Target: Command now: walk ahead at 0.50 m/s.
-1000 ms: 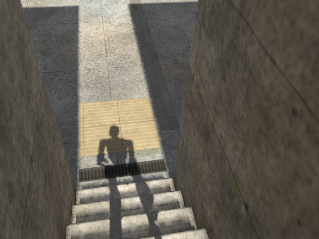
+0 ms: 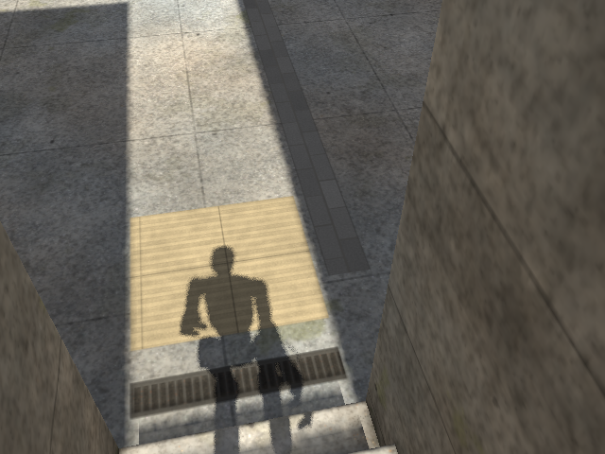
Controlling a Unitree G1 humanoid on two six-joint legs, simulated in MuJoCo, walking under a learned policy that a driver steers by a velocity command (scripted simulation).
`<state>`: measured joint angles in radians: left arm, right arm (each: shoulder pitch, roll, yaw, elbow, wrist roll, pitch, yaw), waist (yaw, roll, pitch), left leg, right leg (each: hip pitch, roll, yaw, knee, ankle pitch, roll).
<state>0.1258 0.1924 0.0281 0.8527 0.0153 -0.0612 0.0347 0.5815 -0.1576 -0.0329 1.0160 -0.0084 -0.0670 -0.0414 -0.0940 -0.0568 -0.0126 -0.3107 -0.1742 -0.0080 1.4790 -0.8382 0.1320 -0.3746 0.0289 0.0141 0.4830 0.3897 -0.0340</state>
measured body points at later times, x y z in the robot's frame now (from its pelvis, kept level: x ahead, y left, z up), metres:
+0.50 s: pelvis +0.27 +0.05 -0.20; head +0.26 +0.05 +0.25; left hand +0.18 +0.29 -0.34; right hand +0.44 -0.20 -0.30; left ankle +0.34 +0.14 -0.93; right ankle +0.09 -0.07 -0.73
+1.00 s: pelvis +0.48 +0.05 -0.43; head +0.50 +0.03 +0.02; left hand +0.58 +0.28 -0.56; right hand +0.40 -0.17 -0.59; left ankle +0.38 +0.17 -0.92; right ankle +0.56 +0.01 -1.17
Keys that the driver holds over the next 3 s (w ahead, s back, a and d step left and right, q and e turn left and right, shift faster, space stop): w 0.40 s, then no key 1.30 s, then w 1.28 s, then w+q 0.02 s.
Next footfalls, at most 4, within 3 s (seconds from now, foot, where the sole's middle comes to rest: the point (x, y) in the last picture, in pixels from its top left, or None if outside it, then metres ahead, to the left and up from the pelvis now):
0.50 left None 0.36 0.14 -1.01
0.92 right None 0.60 0.00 -1.21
1.58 left None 0.55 0.21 -1.21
2.04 right None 0.57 -0.01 -1.21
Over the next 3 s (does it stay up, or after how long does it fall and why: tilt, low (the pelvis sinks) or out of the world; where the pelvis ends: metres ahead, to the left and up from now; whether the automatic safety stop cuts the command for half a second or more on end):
stays up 1.11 0.06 -0.83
